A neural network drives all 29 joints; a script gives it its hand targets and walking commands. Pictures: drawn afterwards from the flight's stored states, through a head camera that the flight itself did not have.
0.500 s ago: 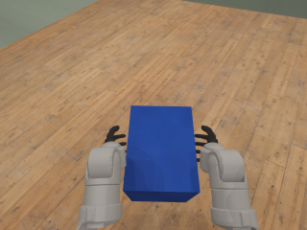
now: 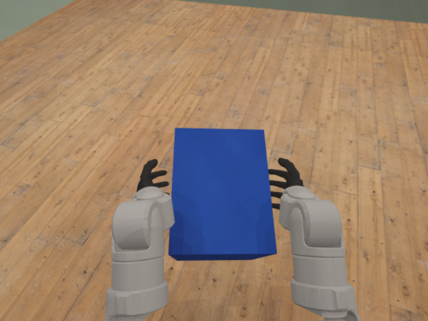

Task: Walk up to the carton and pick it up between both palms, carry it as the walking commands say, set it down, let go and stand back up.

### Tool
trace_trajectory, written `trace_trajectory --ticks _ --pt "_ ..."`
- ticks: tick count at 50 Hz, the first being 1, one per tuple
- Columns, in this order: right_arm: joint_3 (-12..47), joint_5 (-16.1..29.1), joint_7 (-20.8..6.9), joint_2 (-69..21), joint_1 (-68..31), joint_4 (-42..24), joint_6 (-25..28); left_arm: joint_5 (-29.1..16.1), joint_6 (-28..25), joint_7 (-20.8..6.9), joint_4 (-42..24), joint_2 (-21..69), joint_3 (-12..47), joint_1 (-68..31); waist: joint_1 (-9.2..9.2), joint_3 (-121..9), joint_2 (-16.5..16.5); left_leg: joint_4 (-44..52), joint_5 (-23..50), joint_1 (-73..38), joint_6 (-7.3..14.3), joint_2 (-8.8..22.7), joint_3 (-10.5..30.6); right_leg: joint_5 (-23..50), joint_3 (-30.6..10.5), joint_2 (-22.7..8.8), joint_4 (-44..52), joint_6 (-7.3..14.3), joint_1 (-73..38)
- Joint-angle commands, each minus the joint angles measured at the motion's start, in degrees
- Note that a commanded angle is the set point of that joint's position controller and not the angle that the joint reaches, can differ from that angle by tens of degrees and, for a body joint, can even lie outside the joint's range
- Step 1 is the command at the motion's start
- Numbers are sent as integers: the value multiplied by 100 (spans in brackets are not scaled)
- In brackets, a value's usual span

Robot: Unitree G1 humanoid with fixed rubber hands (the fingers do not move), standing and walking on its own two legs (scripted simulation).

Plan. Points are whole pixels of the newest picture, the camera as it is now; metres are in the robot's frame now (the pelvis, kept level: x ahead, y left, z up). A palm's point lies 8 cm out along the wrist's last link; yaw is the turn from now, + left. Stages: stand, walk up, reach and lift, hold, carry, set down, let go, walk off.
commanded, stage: carry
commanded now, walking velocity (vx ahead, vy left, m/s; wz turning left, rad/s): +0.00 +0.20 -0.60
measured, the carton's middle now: (216, 200) +0.37 +0.03 +0.00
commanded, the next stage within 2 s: none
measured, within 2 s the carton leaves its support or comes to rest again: neither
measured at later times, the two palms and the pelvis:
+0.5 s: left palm (125, 217) +0.29 +0.19 +0.07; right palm (270, 251) +0.23 -0.06 +0.08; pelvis -0.04 +0.13 +0.01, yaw -17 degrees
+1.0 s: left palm (135, 217) +0.28 +0.17 +0.08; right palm out of the picture +0.14 -0.03 +0.08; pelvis -0.05 +0.25 +0.00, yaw -33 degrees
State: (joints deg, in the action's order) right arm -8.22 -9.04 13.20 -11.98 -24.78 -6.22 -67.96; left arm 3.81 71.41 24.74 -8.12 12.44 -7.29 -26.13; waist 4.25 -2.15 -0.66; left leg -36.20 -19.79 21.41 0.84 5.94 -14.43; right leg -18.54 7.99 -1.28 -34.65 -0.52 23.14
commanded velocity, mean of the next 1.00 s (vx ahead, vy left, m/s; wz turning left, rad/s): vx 0.00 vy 0.20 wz -0.60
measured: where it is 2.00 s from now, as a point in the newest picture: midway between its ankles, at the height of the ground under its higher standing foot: outside the picture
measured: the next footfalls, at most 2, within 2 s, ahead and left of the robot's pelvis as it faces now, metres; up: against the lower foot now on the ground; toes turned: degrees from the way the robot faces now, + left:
left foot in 0.36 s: +0.03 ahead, +0.23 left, +0.00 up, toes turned -6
right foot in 0.66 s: -0.05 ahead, +0.05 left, +0.00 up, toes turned -31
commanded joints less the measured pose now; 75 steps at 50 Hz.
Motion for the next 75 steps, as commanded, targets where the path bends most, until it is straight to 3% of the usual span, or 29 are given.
trace_trajectory --ticks 1,2,5,9,14,17,18,19,20,23,28,32,33,34,35,38,45,49,50,51,52,53,56,65,67,68,69,71,75 --pt "3586 2381 -1622 -5831 -2461 79 -26 -2157 -16 -3217 1082 5763 2965 -1817 -354 -2361 1852 -1519 -552 1232 -461 -6 430 5158 -3158 -2515 1185 825 -3128" --pt "3767 2477 -1677 -5974 -2771 -194 -73 -2070 -93 -3238 1241 5975 2914 -1710 -296 -2098 2055 -2235 -1579 1726 -489 17 1179 6082 -3532 -2647 871 1423 -2899" --pt "4027 2892 -1757 -6137 -3263 -390 46 -1954 -242 -3213 705 5963 2770 -1996 -353 -2002 643 -2814 -860 1865 -652 93 1526 5169 -2137 -1864 665 1001 -2495" --pt "3911 3061 -1696 -6204 -3494 -554 -27 -1991 -364 -3054 -164 5877 2896 -2661 -321 -2163 1065 -1970 -239 1199 -728 -174 1255 2578 -1674 -1294 1051 801 -1652" --pt "3782 3010 -1724 -6093 -2956 -375 -210 -1742 -268 -2893 -2 5764 3013 -2094 -281 -2315 1085 -767 -527 475 -581 -381 1175 2132 -2191 -1449 990 742 -1264" --pt "3787 2938 -1782 -6266 -2710 -172 -256 -1863 -243 -2886 -216 5735 3185 -2289 -424 -2519 976 1376 411 -905 -450 -502 700 1798 -1771 -968 205 301 -813" --pt "3691 2848 -1811 -6220 -2572 13 -230 -1912 -235 -2886 -194 5752 3262 -2340 -466 -2524 421 1721 463 -1944 -316 92 1143 1335 -1480 -571 -408 155 -10" --pt "3610 2711 -1822 -6179 -2400 75 -202 -1866 -213 -2890 -58 5820 3332 -2229 -352 -2442 -1423 1844 1813 -2342 280 1613 2572 -881 -556 337 -1449 -232 1261" --pt "3569 2571 -1827 -6265 -2522 43 -97 -1946 -201 -2934 -185 5858 3493 -2570 -409 -2568 -2728 1518 2792 -2113 992 2055 2586 -2051 -351 159 -2663 -211 1664" --pt "3462 2534 -1841 -6289 -2504 -244 -57 -2443 -260 -3026 -575 5934 3791 -3089 -387 -2126 -775 1122 3187 -1763 661 1346 1399 -1245 -399 -110 -3232 -155 1629" --pt "3212 2276 -1653 -5773 -2545 -473 84 -2616 -109 -3083 91 5999 3669 -2727 -416 -2337 -1264 909 2482 -1938 663 1077 713 -731 -99 -41 -1415 -159 749" --pt "3381 2314 -1610 -5827 -2438 19 21 -2298 19 -3172 733 5803 3185 -2241 -348 -2160 -336 -26 3008 -1740 563 980 477 414 -113 -109 1056 31 -250" --pt "3476 2423 -1613 -5905 -2599 153 3 -2290 13 -3216 837 5917 3029 -2392 -323 -2204 -72 -396 2659 -990 242 843 428 935 -534 -434 1540 47 -1176" --pt "3512 2440 -1606 -5958 -2571 186 -6 -2099 32 -3237 1097 5804 2954 -1916 -308 -2263 825 -1077 1634 658 -183 573 481 2681 -2006 -1639 1480 402 -2485" --pt "3655 2523 -1670 -5915 -2827 -131 -64 -2049 -121 -3216 1204 5895 2899 -1885 -253 -1970 2487 -1791 -1304 1874 -528 -183 622 6149 -3510 -2599 983 1298 -2790" --pt "4036 2917 -1768 -6249 -3522 -514 21 -1921 -255 -3173 602 6084 2798 -2263 -330 -2189 649 -2786 -905 1873 -673 71 1368 4961 -2119 -1792 655 991 -2431" --pt "3817 3064 -1682 -6307 -3189 -416 -176 -1759 -303 -2905 -314 5710 2935 -2493 -300 -2449 1031 -1509 -355 1025 -678 -283 1167 2575 -2088 -1473 838 816 -1780" --pt "3723 2865 -1801 -6192 -2606 -118 -294 -1712 -178 -2900 -181 5731 3143 -2275 -373 -2369 1228 349 -23 -255 -556 -554 818 2631 -1939 -1253 305 511 -1040" --pt "3686 2809 -1809 -6233 -2633 -83 -278 -1680 -169 -2915 -113 5691 3139 -2114 -431 -2478 891 1246 503 -1014 -485 -454 654 2235 -1602 -892 -50 247 -614" --pt "3583 2676 -1816 -6141 -2536 117 -288 -1680 -147 -2935 117 5711 3203 -2100 -483 -2447 51 1772 545 -1886 -253 469 1460 1091 -1148 -336 -838 34 247" --pt "3560 2569 -1850 -6154 -2625 -35 -195 -1791 -140 -2961 -95 5805 3324 -2338 -415 -2391 -2221 1823 1733 -1991 584 2089 2879 -1786 -153 544 -2357 -355 1624" --pt "3473 2561 -1850 -6295 -2633 79 -174 -1940 -145 -3005 -281 5820 3590 -2787 -471 -2416 -2569 1609 1697 -1798 1070 2031 2686 -2104 -613 -62 -3212 -220 1672" --pt "3420 2597 -1818 -6327 -2774 -406 -77 -2450 -190 -3075 -400 6116 3779 -3137 -385 -1962 -646 1331 1921 -1343 617 1251 1239 -1012 -470 -206 -3426 -225 1613" --pt "3341 2320 -1592 -6005 -2727 -8 -25 -2226 62 -3157 711 5904 3045 -2534 -379 -2413 -696 284 2799 -1779 863 1176 714 -405 -147 -105 116 34 128" --pt "3520 2405 -1597 -6029 -2754 70 -58 -2018 98 -3230 1059 5815 2826 -2052 -315 -2318 271 -611 1985 -153 125 802 486 1294 -1297 -1007 1877 53 -1750" --pt "3581 2458 -1627 -6129 -3018 -145 -66 -2002 14 -3263 1197 5949 2820 -2107 -315 -2084 2282 -1473 -925 2105 -488 -91 269 4786 -3594 -2756 1280 940 -2893" --pt "3727 2602 -1711 -6158 -3457 -498 -100 -1994 -105 -3265 1221 6252 2837 -2011 -296 -2053 2167 -2472 -1185 2079 -524 254 1235 4958 -3621 -2646 824 1392 -2527" --pt "3906 2817 -1778 -6295 -3555 -385 -76 -1866 -211 -3213 668 6059 2776 -2392 -359 -2138 764 -2853 -651 2051 -657 169 1462 4078 -2378 -1892 763 1065 -2272" --pt "3850 3052 -1750 -6219 -3588 -592 -80 -1849 -306 -3039 47 5979 2770 -2647 -324 -2165 862 -2245 -163 1697 -830 -108 1174 3306 -1750 -1353 739 837 -1815"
